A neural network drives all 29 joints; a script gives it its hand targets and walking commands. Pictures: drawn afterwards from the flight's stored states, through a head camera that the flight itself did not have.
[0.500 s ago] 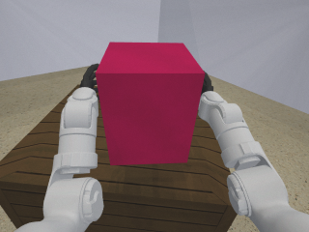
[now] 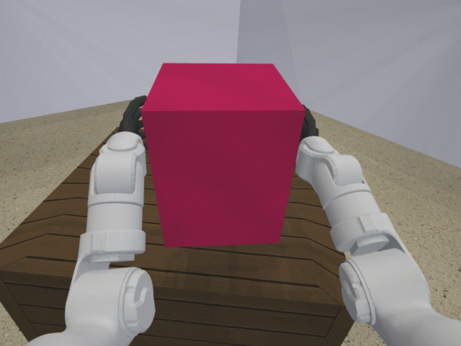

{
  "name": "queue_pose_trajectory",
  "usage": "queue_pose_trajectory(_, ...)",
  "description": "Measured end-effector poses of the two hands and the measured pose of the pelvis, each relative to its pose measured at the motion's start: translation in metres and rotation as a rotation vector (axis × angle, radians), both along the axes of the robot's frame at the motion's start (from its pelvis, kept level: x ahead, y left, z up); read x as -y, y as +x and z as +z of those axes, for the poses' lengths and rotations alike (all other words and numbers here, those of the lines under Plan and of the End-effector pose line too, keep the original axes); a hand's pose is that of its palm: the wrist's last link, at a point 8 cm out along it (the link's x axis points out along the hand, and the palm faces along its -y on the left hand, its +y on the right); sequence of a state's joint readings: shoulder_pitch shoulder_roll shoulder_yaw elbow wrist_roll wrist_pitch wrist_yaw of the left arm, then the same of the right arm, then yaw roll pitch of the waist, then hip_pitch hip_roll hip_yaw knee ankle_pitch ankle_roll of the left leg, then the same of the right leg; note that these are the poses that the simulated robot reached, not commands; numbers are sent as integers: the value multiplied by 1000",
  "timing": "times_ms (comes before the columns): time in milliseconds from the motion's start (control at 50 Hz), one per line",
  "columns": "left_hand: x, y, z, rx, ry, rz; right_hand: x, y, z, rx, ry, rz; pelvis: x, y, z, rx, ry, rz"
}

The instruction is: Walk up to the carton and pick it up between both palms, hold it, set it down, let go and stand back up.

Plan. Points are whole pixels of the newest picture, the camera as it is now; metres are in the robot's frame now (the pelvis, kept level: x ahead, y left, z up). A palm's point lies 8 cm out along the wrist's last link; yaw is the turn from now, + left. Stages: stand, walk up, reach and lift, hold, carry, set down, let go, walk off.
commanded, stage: hold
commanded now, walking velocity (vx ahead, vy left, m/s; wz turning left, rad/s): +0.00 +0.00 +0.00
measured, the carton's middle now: (220, 152) +0.38 +0.00 +0.23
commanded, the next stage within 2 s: none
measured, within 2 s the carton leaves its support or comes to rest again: neither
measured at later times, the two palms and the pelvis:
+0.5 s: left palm (132, 137) +0.37 +0.14 +0.26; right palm (306, 144) +0.37 -0.15 +0.26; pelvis +0.00 +0.00 +0.00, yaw +0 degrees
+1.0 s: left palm (132, 138) +0.37 +0.14 +0.26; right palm (306, 144) +0.37 -0.15 +0.26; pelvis +0.00 +0.00 +0.00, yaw +0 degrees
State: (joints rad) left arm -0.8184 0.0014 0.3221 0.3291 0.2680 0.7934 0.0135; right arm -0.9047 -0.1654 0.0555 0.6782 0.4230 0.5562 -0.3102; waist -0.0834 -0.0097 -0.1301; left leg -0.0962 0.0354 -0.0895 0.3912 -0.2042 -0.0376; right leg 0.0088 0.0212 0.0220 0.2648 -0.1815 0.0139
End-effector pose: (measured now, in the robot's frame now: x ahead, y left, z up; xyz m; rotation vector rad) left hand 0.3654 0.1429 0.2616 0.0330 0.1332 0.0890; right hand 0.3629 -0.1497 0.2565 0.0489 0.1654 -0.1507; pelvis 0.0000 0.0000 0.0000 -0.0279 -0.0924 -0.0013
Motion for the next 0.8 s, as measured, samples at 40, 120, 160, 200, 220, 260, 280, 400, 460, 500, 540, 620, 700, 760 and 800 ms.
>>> queue_pose_trajectory(40,0,0,1,-6,-1,0,0,0,1,-5,9,-3,0,-1,0,3,1,0)
queue_pose_trajectory(120,0,1,2,-12,-1,-3,0,0,3,-11,2,-6,0,-3,0,-1,3,0)
queue_pose_trajectory(160,1,2,1,-17,2,-4,1,1,2,-16,7,-8,0,-3,0,-3,3,-2)
queue_pose_trajectory(200,1,3,1,-20,7,-5,1,1,1,-19,8,-8,0,-4,0,-8,3,-3)
queue_pose_trajectory(220,2,4,0,-22,7,-6,2,2,1,-21,6,-9,0,-4,0,-10,3,-4)
queue_pose_trajectory(260,2,4,0,-21,7,-6,2,2,0,-20,-3,-7,0,-3,0,-14,2,-4)
queue_pose_trajectory(280,2,3,0,-17,10,-5,2,2,0,-17,-6,-6,0,-3,0,-15,2,-3)
queue_pose_trajectory(400,1,3,3,-12,6,-1,1,2,1,-13,2,-4,1,-3,0,-11,1,0)
queue_pose_trajectory(460,2,5,4,-15,4,0,2,3,1,-16,6,-4,1,-2,0,-12,2,2)
queue_pose_trajectory(500,2,5,3,-16,5,0,2,4,0,-17,4,-3,1,-2,0,-11,1,3)
queue_pose_trajectory(540,2,4,3,-12,5,0,2,3,0,-13,-1,-1,1,-1,0,-11,1,3)
queue_pose_trajectory(620,2,2,2,-7,3,2,2,2,0,-9,-4,1,1,0,0,-4,0,3)
queue_pose_trajectory(700,3,2,-1,-17,-5,-2,3,1,-1,-19,0,-5,2,0,0,-3,2,6)
queue_pose_trajectory(760,3,3,1,-11,-1,-5,3,1,0,-13,1,-8,2,0,0,-9,1,4)
queue_pose_trajectory(800,3,3,3,-6,1,-5,3,1,2,-9,5,-8,1,-1,0,-9,1,3)
